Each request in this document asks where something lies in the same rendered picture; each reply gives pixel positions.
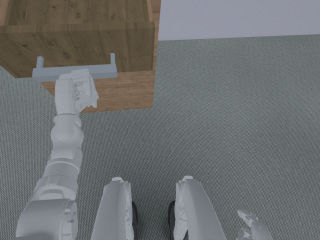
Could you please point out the drawer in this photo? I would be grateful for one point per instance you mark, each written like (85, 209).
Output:
(76, 33)

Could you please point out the robot left forearm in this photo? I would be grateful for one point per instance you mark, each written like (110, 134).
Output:
(59, 180)

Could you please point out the handle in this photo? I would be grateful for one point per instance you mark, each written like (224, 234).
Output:
(51, 74)

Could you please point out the left robot hand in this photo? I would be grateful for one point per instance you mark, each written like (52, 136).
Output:
(66, 93)

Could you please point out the cabinet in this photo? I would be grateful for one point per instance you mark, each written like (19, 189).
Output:
(129, 90)

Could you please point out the left robot foot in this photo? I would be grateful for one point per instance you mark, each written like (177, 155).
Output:
(134, 220)

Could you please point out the robot left shin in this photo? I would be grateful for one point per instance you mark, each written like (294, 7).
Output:
(128, 216)

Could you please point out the right robot hand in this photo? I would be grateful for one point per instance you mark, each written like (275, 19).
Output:
(258, 229)

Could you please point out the left robot upper arm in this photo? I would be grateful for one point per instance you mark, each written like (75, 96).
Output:
(50, 219)

